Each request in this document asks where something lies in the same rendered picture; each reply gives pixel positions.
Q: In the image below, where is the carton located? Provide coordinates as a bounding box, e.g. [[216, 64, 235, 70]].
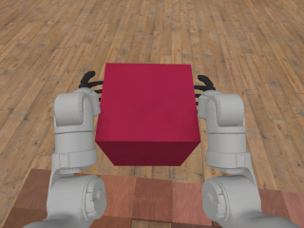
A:
[[95, 63, 201, 166]]

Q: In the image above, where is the left robot forearm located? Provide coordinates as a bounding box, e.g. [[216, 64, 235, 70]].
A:
[[47, 87, 101, 212]]

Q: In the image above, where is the left robot hand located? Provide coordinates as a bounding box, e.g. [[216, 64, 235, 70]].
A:
[[79, 70, 104, 102]]

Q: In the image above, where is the left robot upper arm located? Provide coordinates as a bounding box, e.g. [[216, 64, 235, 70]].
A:
[[22, 175, 107, 228]]

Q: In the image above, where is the right robot upper arm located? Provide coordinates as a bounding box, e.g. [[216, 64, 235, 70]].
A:
[[201, 175, 302, 228]]

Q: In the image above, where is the right robot forearm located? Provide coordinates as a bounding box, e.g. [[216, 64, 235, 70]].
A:
[[198, 89, 261, 207]]

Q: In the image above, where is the right robot hand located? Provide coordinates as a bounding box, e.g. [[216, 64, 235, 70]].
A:
[[194, 75, 216, 113]]

